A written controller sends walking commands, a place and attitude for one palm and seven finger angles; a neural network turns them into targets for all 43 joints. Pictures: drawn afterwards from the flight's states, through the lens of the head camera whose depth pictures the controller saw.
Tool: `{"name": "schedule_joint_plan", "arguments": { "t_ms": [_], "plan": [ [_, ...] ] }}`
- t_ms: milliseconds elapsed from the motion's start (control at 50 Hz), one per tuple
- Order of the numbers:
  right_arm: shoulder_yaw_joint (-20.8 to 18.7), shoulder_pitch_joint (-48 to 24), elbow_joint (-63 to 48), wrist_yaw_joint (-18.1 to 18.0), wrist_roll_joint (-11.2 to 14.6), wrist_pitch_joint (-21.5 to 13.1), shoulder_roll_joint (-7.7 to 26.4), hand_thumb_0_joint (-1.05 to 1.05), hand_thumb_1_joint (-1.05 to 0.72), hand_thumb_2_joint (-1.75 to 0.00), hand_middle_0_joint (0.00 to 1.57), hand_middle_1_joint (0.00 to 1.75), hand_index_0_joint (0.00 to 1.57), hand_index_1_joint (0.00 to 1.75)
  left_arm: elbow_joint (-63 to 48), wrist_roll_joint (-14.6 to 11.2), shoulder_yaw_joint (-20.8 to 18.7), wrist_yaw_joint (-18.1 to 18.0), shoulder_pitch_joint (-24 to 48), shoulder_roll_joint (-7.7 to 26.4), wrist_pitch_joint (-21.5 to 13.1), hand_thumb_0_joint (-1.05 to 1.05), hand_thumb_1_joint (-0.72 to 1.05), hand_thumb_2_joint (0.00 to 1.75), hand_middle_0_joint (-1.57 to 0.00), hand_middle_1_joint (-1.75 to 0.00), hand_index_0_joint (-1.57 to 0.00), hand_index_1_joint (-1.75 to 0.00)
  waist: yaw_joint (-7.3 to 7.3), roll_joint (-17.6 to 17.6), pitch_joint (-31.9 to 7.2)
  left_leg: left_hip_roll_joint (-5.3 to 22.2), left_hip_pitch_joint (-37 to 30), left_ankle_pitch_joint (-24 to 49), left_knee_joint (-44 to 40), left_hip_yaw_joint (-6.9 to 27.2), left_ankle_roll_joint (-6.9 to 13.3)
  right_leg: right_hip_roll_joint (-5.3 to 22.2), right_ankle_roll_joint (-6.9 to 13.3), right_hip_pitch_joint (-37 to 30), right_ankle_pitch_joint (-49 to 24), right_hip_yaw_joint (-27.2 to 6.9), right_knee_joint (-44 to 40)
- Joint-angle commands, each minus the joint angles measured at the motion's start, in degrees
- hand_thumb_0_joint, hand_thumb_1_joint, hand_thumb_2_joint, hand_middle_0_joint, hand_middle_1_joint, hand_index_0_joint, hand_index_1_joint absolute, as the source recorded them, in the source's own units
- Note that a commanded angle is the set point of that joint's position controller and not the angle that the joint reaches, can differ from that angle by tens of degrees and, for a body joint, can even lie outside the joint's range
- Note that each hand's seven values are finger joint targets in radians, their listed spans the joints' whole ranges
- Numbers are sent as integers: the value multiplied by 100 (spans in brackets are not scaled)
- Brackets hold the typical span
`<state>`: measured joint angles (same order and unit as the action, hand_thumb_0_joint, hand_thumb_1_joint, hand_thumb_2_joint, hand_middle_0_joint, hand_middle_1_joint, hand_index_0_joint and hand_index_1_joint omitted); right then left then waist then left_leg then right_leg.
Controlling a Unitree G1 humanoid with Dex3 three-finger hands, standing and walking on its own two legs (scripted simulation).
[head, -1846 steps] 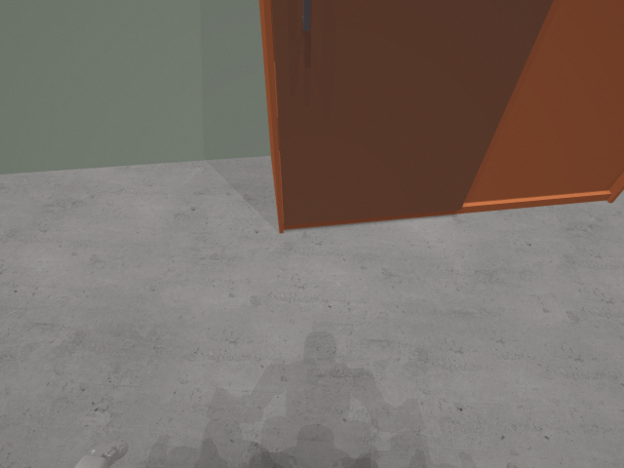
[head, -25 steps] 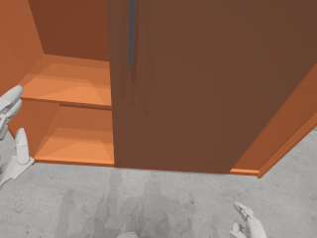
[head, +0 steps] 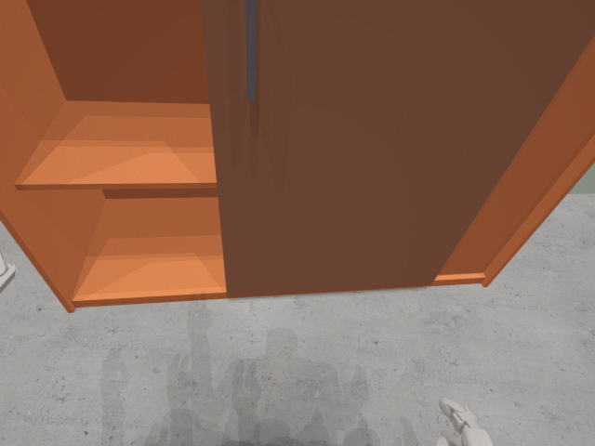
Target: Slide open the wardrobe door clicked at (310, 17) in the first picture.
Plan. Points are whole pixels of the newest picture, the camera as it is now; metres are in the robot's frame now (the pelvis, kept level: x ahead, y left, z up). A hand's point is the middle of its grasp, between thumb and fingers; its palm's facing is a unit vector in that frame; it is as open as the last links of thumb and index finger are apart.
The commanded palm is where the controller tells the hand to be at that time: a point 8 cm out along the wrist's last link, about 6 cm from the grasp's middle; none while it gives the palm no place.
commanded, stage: stop stepping back and stand still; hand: left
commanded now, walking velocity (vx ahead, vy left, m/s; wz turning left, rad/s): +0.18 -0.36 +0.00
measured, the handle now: (250, 6) +0.72 +0.14 +0.28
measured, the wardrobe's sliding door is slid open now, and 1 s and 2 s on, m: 0.53 0.53 0.53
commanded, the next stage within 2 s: let the arm hang, fingers relaxed in 0.64 s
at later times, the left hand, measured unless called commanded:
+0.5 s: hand (84, 236) +0.27 +0.25 +0.18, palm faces +0.43 -0.80 -0.42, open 7.4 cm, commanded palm +0.20 +0.29 +0.21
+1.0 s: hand out of the picture +0.10 +0.16 -0.13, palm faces +0.01 -0.99 -0.17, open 7.4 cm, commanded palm none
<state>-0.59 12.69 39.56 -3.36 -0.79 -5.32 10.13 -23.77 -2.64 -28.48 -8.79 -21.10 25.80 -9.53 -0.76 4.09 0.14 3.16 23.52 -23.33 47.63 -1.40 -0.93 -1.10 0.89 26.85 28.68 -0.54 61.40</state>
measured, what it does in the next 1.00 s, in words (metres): steps on the spot: right foot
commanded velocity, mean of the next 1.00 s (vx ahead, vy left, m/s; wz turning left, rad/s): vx -0.05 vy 0.01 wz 0.00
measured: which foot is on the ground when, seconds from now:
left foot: down 0.00-1.00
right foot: up 0.00-0.16, down 0.18-1.00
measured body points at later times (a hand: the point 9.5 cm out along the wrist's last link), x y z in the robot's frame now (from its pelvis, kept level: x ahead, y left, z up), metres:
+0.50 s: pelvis +0.06 -0.01 +0.03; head +0.09 +0.00 +0.48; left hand +0.24 +0.29 +0.21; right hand +0.25 -0.26 -0.04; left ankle +0.05 +0.10 -0.70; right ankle +0.01 -0.12 -0.70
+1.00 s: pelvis +0.02 -0.01 +0.02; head +0.03 +0.00 +0.47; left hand +0.10 +0.21 -0.11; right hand +0.13 -0.25 -0.11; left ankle +0.05 +0.10 -0.70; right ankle +0.01 -0.12 -0.70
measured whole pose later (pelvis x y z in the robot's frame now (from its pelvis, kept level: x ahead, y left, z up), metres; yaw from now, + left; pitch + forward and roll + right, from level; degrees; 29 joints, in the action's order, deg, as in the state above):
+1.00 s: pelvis +0.02 -0.01 +0.02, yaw +3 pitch +1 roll +0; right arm 1.1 11.9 47.7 0.2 -2.0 1.5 13.1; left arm 40.7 1.4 1.9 0.2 -16.6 9.5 4.3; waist -1.5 0.3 0.4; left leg -0.7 21.9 -15.8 36.7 -1.8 1.3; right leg 1.7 0.7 17.7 21.2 4.2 37.8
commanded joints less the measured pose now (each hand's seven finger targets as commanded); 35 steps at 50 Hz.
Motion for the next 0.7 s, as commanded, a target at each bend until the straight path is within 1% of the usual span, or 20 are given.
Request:
{"name": "schedule_joint_plan", "arguments": {
  "t_ms": [0,20,60,100,120,140,160,180,200,220,240,280,320,340,380,400,420,460,560,680],
  "plan": [
    [-234,-611,-1189,211,-109,-481,839,0,-90,-90,20,30,20,30,-2813,59,-46,122,170,901,-628,0,90,90,-20,-30,-20,-30,50,-1635,253,1764,192,-1005,-3634,2890,1048,244,-110,300,-566,-182,207],
    [-231,-677,-1180,259,-34,-511,838,0,-90,-90,20,30,20,30,-2854,61,15,99,0,813,-607,0,90,90,-20,-30,-20,-30,111,-1756,154,1643,317,-966,-3479,2191,972,282,-87,-200,-659,-56,-420],
    [-218,-589,-1212,250,7,-528,885,0,-90,-90,20,30,20,30,-2764,65,-155,-3,-478,904,-556,0,90,90,-20,-30,-20,-30,166,-2220,-168,1122,450,-893,-3166,1018,654,-28,-74,-1299,-659,483,-1755],
    [-238,-330,-1230,198,-11,-435,850,0,-90,-90,20,30,20,30,-2335,93,-266,-80,-841,898,-474,0,90,90,-20,-30,-20,-30,129,-2053,-493,853,496,-1005,-2628,686,442,-300,-56,-2121,-555,877,-2807],
    [-241,-339,-1231,162,-13,-384,824,0,-90,-90,20,30,20,30,-2024,107,-403,-123,-883,976,-416,0,90,90,-20,-30,-20,-30,109,-1716,-547,728,649,-1035,-2184,473,361,-204,13,-2404,-430,725,-3193],
    [-254,-255,-1198,129,8,-329,774,0,-90,-90,20,30,20,30,-1768,105,-468,-153,-879,947,-363,0,90,90,-20,-30,-20,-30,88,-1039,-599,451,756,-732,-1324,179,252,170,236,-2456,-363,185,-3611],
    [-262,-146,-1190,93,38,-295,683,0,-90,-90,20,30,20,30,-1400,89,-554,-172,-1065,1031,-284,0,90,90,-20,-30,-20,-30,23,61,-607,83,1022,-249,-228,2,128,1057,677,-2397,-745,-1353,-4070],
    [-227,-273,-1208,43,78,-296,690,0,-90,-90,20,30,20,30,-1352,4,-491,-198,-753,1017,-287,0,90,90,-20,-30,-20,-30,-25,518,-455,-146,1196,-128,646,3,33,1804,1082,-2265,-2103,-2251,-4313],
    [-172,-315,-1097,7,31,-339,653,0,-90,-90,20,30,20,30,-1265,0,-656,-248,-477,1218,-408,0,90,90,-20,-30,-20,-30,-22,339,-420,-21,1165,-335,879,58,-7,2003,1172,-2331,-3839,-1927,-4134],
    [-204,-191,-915,1,65,-418,626,0,-90,-90,20,30,20,30,-947,25,-544,-237,-448,1001,-408,0,90,90,-20,-30,-20,-30,-43,349,-894,46,682,-420,561,253,35,1900,1081,-2291,-3691,-1662,-3973],
    [-223,-277,-966,-41,93,-437,705,0,-90,-90,20,30,20,30,-826,34,-391,-211,-608,878,-375,0,90,90,-20,-30,-20,-30,-48,373,-556,102,439,-216,175,274,62,1765,976,-1943,-3755,-1598,-3819],
    [-104,-444,-964,-82,74,-406,663,0,-90,-90,20,30,20,30,-829,44,-305,-200,-749,795,-415,0,90,90,-20,-30,-20,-30,-44,252,-452,7,-38,511,-963,17,93,1440,637,-2003,-4497,-810,-3350],
    [-85,-497,-1012,-126,79,-452,726,0,-90,-90,20,30,20,30,-1222,45,-108,-187,-486,730,-481,0,90,90,-20,-30,-20,-30,-15,-87,-667,-12,-899,2433,-1935,86,188,982,130,-1916,-4396,-256,-2974],
    [-126,-557,-1094,-151,90,-492,815,0,-90,-90,20,30,20,30,-1508,53,-37,-187,-374,733,-505,0,90,90,-20,-30,-20,-30,60,-409,-786,293,-1290,3497,-2040,400,295,699,-109,-1718,-4020,-73,-2846],
    [-115,-597,-1187,-185,103,-503,860,0,-90,-90,20,30,20,30,-1680,107,-68,-188,-505,823,-519,0,90,90,-20,-30,-20,-30,179,-1045,-738,630,-1411,4358,-2041,776,462,398,-258,-1493,-3372,28,-2924],
    [-78,-614,-1238,-163,86,-481,841,0,-90,-90,20,30,20,30,-1919,147,-22,-186,-405,838,-524,0,90,90,-20,-30,-20,-30,158,-1348,-720,574,-1304,4734,-1996,754,444,347,-218,-1644,-3546,92,-2952],
    [-77,-609,-1261,-145,85,-481,854,0,-90,-90,20,30,20,30,-2051,157,-49,-191,-316,882,-534,0,90,90,-20,-30,-20,-30,147,-1326,-765,516,-1254,4896,-1935,661,371,335,-173,-1791,-3708,104,-2968],
    [-146,-577,-1311,-148,89,-470,911,0,-90,-90,20,30,20,30,-2200,144,-316,-230,-403,1122,-585,0,90,90,-20,-30,-20,-30,152,-1162,-1051,380,-1317,4964,-1763,447,234,395,-74,-2058,-4328,10,-3005],
    [-233,-379,-1434,-112,123,-272,871,0,-90,-90,20,30,20,30,-1431,-38,-643,-190,-1685,994,-512,0,90,90,-20,-30,-20,-30,112,-921,-1536,249,-1206,4252,-1725,226,113,540,-18,-2478,-4846,-190,-3268],
    [-174,-431,-1408,-157,138,-193,894,0,-90,-90,20,30,20,30,-1114,-104,-208,-145,-1403,720,-337,0,90,90,-20,-30,-20,-30,23,-354,-1408,220,-1242,3826,-1717,159,104,667,-126,-2304,-5234,-211,-3469]
  ]
}}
